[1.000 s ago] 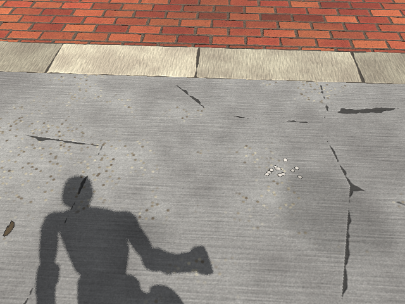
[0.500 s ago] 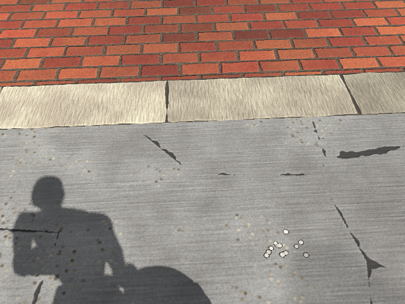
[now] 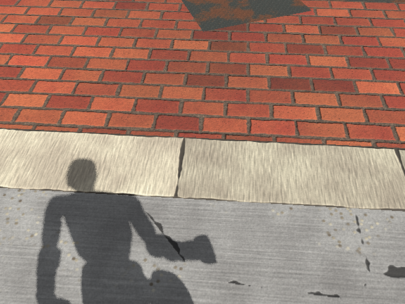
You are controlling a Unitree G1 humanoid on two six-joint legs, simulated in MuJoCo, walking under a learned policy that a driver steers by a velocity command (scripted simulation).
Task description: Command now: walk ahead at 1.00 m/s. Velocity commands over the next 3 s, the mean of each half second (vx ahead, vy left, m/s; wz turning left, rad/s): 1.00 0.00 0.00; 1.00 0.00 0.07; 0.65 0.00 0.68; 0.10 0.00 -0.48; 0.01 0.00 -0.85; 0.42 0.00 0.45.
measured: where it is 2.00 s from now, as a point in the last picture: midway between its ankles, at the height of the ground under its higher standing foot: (221, 104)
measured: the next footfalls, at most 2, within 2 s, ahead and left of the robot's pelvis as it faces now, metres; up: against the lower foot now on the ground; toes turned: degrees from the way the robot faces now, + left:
left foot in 0.30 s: +0.53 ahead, +0.13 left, +0.00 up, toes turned +1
right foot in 0.78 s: +1.02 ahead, -0.10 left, +0.00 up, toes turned -2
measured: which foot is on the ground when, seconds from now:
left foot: up 0.00-0.28, down 0.30-0.78, up 0.80-1.00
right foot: down 0.00-0.28, up 0.30-0.76, down 0.78-1.00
